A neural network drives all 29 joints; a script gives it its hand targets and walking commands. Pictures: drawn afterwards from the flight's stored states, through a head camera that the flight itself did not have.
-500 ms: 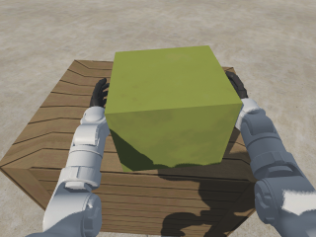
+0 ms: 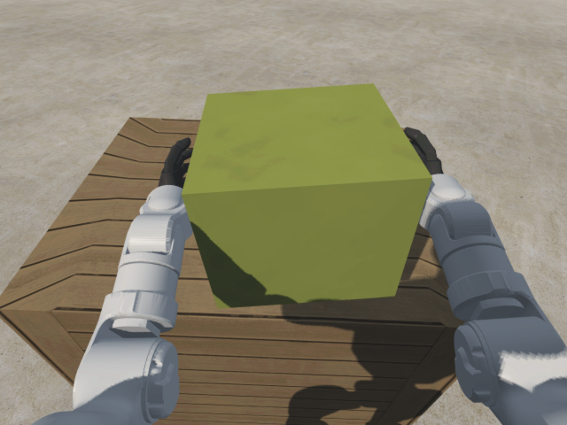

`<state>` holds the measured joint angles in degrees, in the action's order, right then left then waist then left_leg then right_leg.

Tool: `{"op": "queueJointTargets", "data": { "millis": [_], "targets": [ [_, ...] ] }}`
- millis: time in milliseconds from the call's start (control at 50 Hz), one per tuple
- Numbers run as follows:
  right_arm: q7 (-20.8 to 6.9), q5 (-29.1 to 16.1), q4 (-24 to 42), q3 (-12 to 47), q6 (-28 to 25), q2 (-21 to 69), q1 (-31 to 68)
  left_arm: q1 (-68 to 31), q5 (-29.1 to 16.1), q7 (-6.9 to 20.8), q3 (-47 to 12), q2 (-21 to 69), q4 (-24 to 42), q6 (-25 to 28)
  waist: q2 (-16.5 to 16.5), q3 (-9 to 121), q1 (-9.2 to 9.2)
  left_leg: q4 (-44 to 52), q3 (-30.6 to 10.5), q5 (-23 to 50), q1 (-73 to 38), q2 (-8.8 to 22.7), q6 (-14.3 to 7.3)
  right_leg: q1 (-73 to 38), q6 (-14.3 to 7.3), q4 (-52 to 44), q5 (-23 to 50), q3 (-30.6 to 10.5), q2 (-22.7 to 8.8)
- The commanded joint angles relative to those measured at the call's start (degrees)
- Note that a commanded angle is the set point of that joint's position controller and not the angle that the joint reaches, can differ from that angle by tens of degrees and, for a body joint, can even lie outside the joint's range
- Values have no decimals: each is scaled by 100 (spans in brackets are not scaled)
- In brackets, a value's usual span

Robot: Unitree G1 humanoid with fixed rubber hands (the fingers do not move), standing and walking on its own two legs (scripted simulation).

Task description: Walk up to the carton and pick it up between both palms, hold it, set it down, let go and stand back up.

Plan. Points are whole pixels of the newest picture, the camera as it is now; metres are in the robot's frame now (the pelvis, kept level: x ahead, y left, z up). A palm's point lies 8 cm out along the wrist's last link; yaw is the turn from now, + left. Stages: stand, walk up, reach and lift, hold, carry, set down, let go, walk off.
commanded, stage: reach and lift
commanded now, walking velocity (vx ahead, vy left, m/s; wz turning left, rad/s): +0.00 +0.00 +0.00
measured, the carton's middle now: (298, 192) +0.44 +0.01 +0.14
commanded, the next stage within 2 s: hold in 0.50 s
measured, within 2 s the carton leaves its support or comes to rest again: neither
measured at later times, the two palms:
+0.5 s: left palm (176, 183) +0.40 +0.18 +0.17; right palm (433, 179) +0.42 -0.17 +0.19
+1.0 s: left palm (168, 176) +0.38 +0.19 +0.20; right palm (441, 174) +0.40 -0.17 +0.21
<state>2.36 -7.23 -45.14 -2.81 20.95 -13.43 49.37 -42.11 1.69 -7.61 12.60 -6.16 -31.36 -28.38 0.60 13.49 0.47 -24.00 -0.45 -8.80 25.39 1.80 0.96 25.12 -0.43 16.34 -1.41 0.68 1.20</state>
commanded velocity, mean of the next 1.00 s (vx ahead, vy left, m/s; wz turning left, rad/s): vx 0.00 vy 0.00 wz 0.00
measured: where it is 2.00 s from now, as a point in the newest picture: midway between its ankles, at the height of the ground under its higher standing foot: outside the picture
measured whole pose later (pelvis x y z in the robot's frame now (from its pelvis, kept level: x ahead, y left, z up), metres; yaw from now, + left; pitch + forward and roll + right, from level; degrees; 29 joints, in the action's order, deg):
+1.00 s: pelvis +0.00 +0.00 +0.00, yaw +0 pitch +8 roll -1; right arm 5.5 -10.3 -36.5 -2.8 31.6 -13.4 48.8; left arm -42.8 1.7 -5.7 12.6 -7.4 -25.8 -37.6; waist -1.0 13.9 0.0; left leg -24.0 -0.5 -8.8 22.8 1.8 0.9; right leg 22.5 -0.4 16.4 -1.4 0.7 1.2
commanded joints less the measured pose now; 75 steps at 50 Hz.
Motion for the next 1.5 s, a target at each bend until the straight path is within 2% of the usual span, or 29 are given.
{"op": "queueJointTargets", "data": {
  "millis": [0, 20, 80, 120, 260, 280, 300, 320, 360, 440, 520, 620, 700, 720, 760, 820, 900, 960, 1020, 1040, 1100, 1140, 1180, 1220, 1240, 1300, 1380, 1460, 1480],
  "targets": [
    [-367, -871, 2827, 1314, -268, 4517, 4441, -5162, -1032, 1267, -2343, 3688, 1979, 455, -186, 3432, -747, 532, -88, 53, -794, -584, 49, -4000, 181, 240, 881, -222, -74],
    [-395, -900, 2896, 1360, -262, 4528, 4582, -5278, -1053, 1238, -2347, 3703, 2121, 464, -215, 3650, -641, 524, -81, 127, -822, -548, 38, -3986, 160, 285, 824, -229, -41],
    [-413, -1007, 2936, 1447, -196, 4613, 4513, -5621, -1178, 1185, -2536, 3741, 2628, 453, -388, 3869, -712, 472, -112, 211, -987, -539, 104, -3943, 126, 328, 930, -196, -24],
    [-389, -990, 2962, 1418, -115, 4601, 4506, -5333, -1189, 1214, -2407, 3660, 2250, 404, -149, 3593, -707, 513, -107, 75, -802, -568, 38, -3970, 178, 280, 845, -244, -51],
    [-448, -1059, 3087, 1482, -58, 4668, 4853, -5606, -1228, 1206, -2405, 3705, 2314, 379, -232, 3812, -563, 552, -92, 70, -787, -519, 37, -3844, 145, 357, 658, -239, 6],
    [-431, -1116, 3292, 1582, -55, 4708, 4818, -5548, -1298, 1195, -2435, 3705, 2515, 364, -138, 3965, -560, 499, -106, 285, -782, -548, 21, -4106, 151, 388, 1017, -261, -6],
    [-394, -1110, 3236, 1518, -8, 4655, 4739, -5403, -1238, 1223, -2351, 3681, 2295, 329, -79, 3770, -648, 509, -113, 193, -755, -561, 17, -4088, 177, 369, 981, -252, -15],
    [-397, -1123, 3181, 1539, 27, 4645, 4763, -5386, -1168, 1225, -2190, 3581, 2250, 300, -16, 3681, -524, 532, -78, 155, -697, -557, -15, -4133, 193, 357, 849, -282, -22],
    [-399, -1079, 3022, 1480, 83, 4641, 4600, -5405, -1173, 1261, -2196, 3544, 2292, 272, 26, 3584, -587, 584, -100, 91, -713, -547, -9, -4127, 193, 352, 829, -243, -22],
    [-392, -1208, 3390, 1643, 112, 4616, 4873, -5378, -1149, 1245, -2203, 3552, 2374, 190, -19, 3799, -482, 549, -106, 209, -672, -552, -36, -4243, 178, 385, 914, -307, -21],
    [-348, -1416, 3764, 1803, 217, 4653, 4629, -5448, -1332, 1187, -2509, 3725, 3122, 136, -186, 4183, -625, 460, -158, 676, -849, -568, 53, -4458, 172, 480, 1464, -289, 34],
    [-362, -1346, 3477, 1670, 444, 4522, 4488, -5243, -1201, 1251, -2363, 3558, 2862, -107, -146, 3604, -624, 597, -157, 207, -726, -548, 17, -4252, 170, 369, 943, -311, 13],
    [-463, -1317, 3290, 1517, 526, 4352, 4752, -5249, -1090, 1264, -2169, 3577, 2577, -249, -128, 3223, -497, 744, -151, -118, -607, -485, -13, -3959, 125, 240, 231, -267, 42],
    [-470, -1407, 3648, 1657, 476, 4475, 4837, -5363, -1226, 1255, -2323, 3651, 2949, -213, -141, 3629, -509, 660, -173, 154, -701, -465, -13, -4078, 121, 336, 526, -277, 53],
    [-464, -1434, 3663, 1598, 539, 4460, 4779, -5491, -1304, 1222, -2479, 3733, 3094, -241, -314, 3682, -593, 620, -197, 163, -749, -474, 20, -4024, 101, 359, 635, -292, 72],
    [-470, -1472, 3631, 1673, 614, 4486, 4778, -5409, -1241, 1231, -2323, 3631, 3013, -312, -130, 3590, -524, 651, -179, 94, -697, -507, -20, -4132, 135, 307, 545, -304, 69],
    [-457, -1522, 3599, 1645, 687, 4435, 4652, -5404, -1237, 1232, -2423, 3702, 3132, -400, -291, 3479, -602, 645, -228, 207, -777, -489, 17, -4055, 104, 319, 691, -289, 98],
    [-448, -1510, 3621, 1643, 751, 4409, 4699, -5260, -1183, 1274, -2228, 3583, 2947, -470, -84, 3327, -485, 686, -182, 67, -649, -487, -40, -4064, 136, 252, 425, -318, 68],
    [-446, -1510, 3875, 1627, 734, 4433, 4932, -5380, -1245, 1270, -2358, 3646, 2959, -457, -143, 3488, -557, 678, -242, 5, -641, -475, -35, -4027, 110, 275, 398, -305, 102],
    [-435, -1566, 3950, 1713, 769, 4456, 4777, -5250, -1296, 1262, -2426, 3682, 3163, -474, -81, 3580, -575, 629, -255, 239, -706, -487, -43, -4152, 124, 333, 723, -306, 100],
    [-448, -1540, 3566, 1572, 862, 4420, 4669, -5310, -1144, 1287, -2200, 3568, 3016, -547, -165, 3095, -508, 742, -237, -75, -602, -487, -50, -3959, 133, 236, 244, -311, 96],
    [-460, -1546, 3697, 1603, 833, 4386, 4742, -5369, -1222, 1293, -2381, 3662, 3090, -547, -224, 3361, -592, 714, -242, 22, -656, -475, -24, -4012, 106, 280, 363, -275, 109],
    [-433, -1580, 3904, 1659, 845, 4407, 4797, -5356, -1281, 1272, -2358, 3606, 3182, -528, -142, 3560, -553, 674, -252, 118, -657, -503, -27, -4098, 124, 300, 505, -311, 99],
    [-441, -1541, 3557, 1532, 908, 4330, 4660, -5337, -1145, 1291, -2265, 3586, 3019, -586, -257, 3157, -558, 751, -257, -79, -605, -488, -30, -3974, 106, 267, 301, -309, 86],
    [-462, -1543, 3795, 1543, 868, 4403, 4835, -5564, -1277, 1286, -2409, 3660, 3288, -536, -246, 3482, -615, 710, -251, -15, -658, -497, -16, -4021, 96, 310, 375, -300, 97],
    [-431, -1664, 4118, 1769, 874, 4415, 4737, -5238, -1313, 1273, -2454, 3651, 3378, -571, -144, 3654, -535, 624, -250, 333, -680, -513, -24, -4230, 123, 371, 875, -313, 129],
    [-417, -1578, 3643, 1602, 980, 4271, 4465, -5198, -1192, 1310, -2312, 3530, 3204, -633, -162, 3220, -605, 725, -282, 87, -612, -483, -6, -4063, 108, 282, 494, -281, 110],
    [-423, -1569, 3799, 1592, 955, 4311, 4627, -5161, -1180, 1336, -2323, 3586, 3160, -654, -195, 3308, -520, 742, -251, 2, -579, -475, -34, -4052, 101, 263, 368, -313, 99],
    [-419, -1563, 3749, 1545, 960, 4306, 4607, -5311, -1230, 1334, -2350, 3571, 3265, -629, -226, 3478, -621, 743, -263, -22, -647, -492, -21, -4148, 103, 285, 461, -314, 71]
  ]
}}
